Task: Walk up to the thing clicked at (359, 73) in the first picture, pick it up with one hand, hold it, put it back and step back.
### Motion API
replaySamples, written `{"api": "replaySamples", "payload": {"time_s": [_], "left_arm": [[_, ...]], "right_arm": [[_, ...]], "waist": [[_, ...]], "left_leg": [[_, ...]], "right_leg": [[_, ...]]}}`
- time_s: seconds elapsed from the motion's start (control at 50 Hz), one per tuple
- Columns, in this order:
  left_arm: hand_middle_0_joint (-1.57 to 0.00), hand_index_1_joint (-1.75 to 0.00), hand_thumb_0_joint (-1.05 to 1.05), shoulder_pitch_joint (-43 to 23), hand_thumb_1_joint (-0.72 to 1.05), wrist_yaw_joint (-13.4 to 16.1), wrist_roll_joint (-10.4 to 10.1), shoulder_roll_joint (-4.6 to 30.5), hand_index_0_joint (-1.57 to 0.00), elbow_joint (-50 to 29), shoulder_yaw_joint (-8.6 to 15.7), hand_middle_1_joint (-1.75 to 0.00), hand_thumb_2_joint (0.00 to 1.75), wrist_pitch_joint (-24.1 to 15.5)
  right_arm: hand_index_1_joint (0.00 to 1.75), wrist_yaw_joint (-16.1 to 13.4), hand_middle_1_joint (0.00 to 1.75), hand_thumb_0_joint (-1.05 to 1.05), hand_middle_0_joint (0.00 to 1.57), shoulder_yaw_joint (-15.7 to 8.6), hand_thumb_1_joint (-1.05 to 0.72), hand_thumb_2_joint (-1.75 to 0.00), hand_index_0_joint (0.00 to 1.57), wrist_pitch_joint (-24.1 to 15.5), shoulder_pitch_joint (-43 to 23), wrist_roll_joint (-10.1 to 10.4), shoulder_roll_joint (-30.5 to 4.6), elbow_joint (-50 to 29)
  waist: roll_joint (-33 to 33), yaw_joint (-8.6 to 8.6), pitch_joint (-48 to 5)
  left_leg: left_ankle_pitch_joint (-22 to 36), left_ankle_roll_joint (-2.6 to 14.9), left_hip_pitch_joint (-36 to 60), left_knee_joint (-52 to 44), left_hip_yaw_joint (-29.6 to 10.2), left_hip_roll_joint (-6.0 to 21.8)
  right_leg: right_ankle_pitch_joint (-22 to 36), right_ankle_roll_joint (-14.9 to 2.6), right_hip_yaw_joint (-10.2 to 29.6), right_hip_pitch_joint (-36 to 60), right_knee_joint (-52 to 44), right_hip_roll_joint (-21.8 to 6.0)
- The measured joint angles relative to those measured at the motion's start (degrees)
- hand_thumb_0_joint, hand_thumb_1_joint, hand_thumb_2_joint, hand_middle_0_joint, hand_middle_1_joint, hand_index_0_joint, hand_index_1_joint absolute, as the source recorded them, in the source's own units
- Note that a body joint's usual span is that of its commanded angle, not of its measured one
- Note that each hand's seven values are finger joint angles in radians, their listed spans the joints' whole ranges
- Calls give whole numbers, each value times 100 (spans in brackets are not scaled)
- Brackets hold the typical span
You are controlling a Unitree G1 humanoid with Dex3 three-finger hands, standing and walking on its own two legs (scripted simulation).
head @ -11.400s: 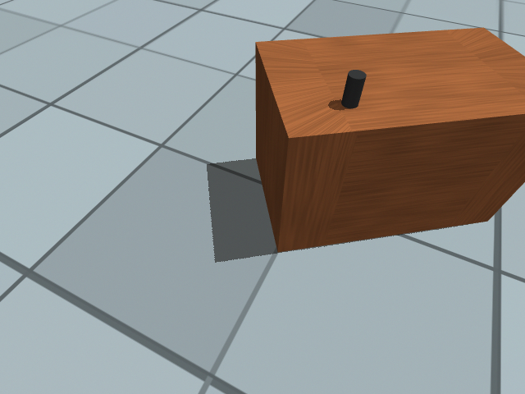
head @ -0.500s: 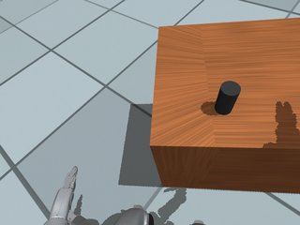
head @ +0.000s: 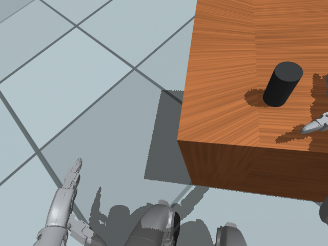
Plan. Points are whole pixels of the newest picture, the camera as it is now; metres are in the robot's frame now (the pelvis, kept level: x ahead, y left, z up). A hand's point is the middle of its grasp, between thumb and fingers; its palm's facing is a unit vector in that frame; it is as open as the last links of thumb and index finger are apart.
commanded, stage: close in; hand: right
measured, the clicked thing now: (280, 86) +0.51 -0.17 +0.02
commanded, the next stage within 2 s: close in 0.66 s
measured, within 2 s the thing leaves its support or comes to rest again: leaves its support in 2.00 s
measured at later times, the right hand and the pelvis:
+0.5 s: hand (288, 92) +0.49 -0.18 +0.02, palm faces +0.06 +1.00 +0.02, open 17.7 cm; pelvis -0.01 +0.01 -0.01, yaw +0 degrees
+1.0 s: hand (278, 89) +0.50 -0.16 +0.02, palm faces +0.08 +1.00 +0.01, open 17.0 cm; pelvis +0.00 +0.01 -0.01, yaw +0 degrees
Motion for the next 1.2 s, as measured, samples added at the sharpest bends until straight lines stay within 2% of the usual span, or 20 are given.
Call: {"api": "replaySamples", "payload": {"time_s": [0.04,0.08,0.16,0.38,0.68,0.86,1.06,1.2], "left_arm": [[-6,-6,-1,61,-55,-14,31,-3,-6,-106,77,-6,6,22],[-6,-6,-1,107,-55,-36,63,-31,-5,-172,105,-6,6,64],[-6,-6,-1,159,-55,-98,116,-123,-5,-263,86,-6,6,171],[-6,-6,-1,344,-55,-135,69,-99,-6,-643,102,-5,6,301],[-6,-6,-1,444,-54,-153,112,-105,-5,-691,237,-5,6,311],[-6,-6,-1,454,-56,-177,84,-168,-4,-773,217,-5,7,396],[-6,-6,-1,427,-57,-213,106,-197,-4,-897,163,-5,8,424],[-5,-6,-1,393,-57,-243,132,-158,-4,-753,179,-5,8,480]], "right_arm": [[5,-202,4,-2,4,-44,59,-3,4,-179,-53,-31,107,-85],[5,-378,4,-2,4,14,60,-3,4,-272,-127,-117,134,-93],[5,-633,4,-2,4,130,60,-3,4,-180,-260,-262,230,-134],[5,-1090,5,-2,4,305,60,-3,4,-78,-321,-382,687,-71],[5,-1475,5,-2,5,596,57,-3,4,-75,-247,-457,1089,-447],[5,-1652,4,-2,9,699,55,-3,8,-103,-44,-479,1392,-626],[10,-1680,10,-2,31,552,56,0,29,-183,-270,-568,1130,-419],[17,-1647,16,-2,41,585,55,0,39,-137,-455,-585,1051,-279]], "waist": [[11,36,-7],[-10,57,-27],[-99,48,-77],[-254,-53,-86],[-217,-118,-65],[-239,-182,-68],[-215,-85,-36],[-255,-61,-80]], "left_leg": [[-15,5,-135,106,-6,-15],[-24,10,-248,187,1,-27],[-29,16,-383,288,1,-44],[-47,15,-320,340,-42,-16],[-120,58,-316,407,-3,-6],[-168,39,-155,349,-47,0],[-203,30,-234,406,-36,14],[-185,10,-310,408,-58,9]], "right_leg": [[-37,3,-4,-132,124,-18],[-62,9,6,-251,228,-33],[-92,12,9,-388,355,-52],[-79,1,-30,-283,335,-20],[-106,48,16,-266,344,-12],[-129,36,-28,-67,227,2],[-161,30,-11,-155,286,16],[-167,12,-31,-236,319,15]]}}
